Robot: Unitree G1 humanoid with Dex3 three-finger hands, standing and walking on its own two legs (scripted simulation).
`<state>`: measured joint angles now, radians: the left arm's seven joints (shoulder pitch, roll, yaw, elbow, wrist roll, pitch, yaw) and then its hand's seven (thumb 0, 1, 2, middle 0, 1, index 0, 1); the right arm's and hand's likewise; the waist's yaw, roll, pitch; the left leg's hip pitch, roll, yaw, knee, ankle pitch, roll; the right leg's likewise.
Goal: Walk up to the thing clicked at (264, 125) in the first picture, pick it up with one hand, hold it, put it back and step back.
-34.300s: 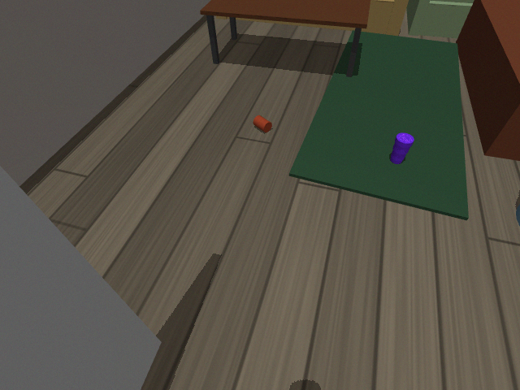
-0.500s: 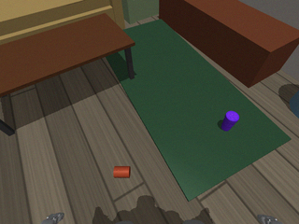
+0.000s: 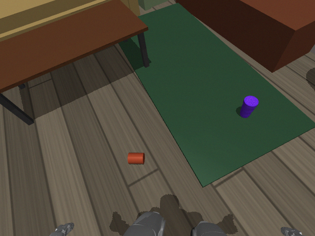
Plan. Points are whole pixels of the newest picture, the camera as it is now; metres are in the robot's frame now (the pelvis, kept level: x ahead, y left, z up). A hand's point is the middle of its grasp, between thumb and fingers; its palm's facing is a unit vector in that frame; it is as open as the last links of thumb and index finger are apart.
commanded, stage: step back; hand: left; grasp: from above
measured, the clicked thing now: (136, 158) +0.56 +0.27 -0.72
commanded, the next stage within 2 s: none
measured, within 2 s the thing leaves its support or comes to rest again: neither
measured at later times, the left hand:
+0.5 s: hand out of the picture -0.06 +0.29 -0.15, palm faces -0.03 -0.92 -0.40, open 7.4 cm
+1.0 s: hand out of the picture -0.19 +0.28 -0.14, palm faces +0.01 -0.91 -0.41, open 7.4 cm
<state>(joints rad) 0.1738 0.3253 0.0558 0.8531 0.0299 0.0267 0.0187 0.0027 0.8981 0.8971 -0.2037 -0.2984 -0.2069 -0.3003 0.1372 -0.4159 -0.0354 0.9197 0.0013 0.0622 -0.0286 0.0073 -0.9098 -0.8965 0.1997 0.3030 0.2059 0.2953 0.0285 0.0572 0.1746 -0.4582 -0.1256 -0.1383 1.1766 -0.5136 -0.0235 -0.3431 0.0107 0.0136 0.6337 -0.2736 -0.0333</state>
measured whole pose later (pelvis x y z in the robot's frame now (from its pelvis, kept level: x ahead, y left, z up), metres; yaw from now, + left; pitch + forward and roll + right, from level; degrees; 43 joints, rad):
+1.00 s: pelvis -0.33 +0.02 -0.01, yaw +2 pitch -3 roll +2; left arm 0.08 0.39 0.05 0.78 0.02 0.05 0.02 0.00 0.90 0.90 -0.20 -0.30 -0.21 -0.30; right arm 0.21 -0.39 -0.06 0.90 -0.03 0.06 0.00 0.01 -0.91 -0.90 0.20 0.30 0.21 0.30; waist -0.01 -0.03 0.20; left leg -0.22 -0.06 -0.02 0.67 -0.38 0.01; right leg -0.45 -0.07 0.01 0.73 -0.28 0.01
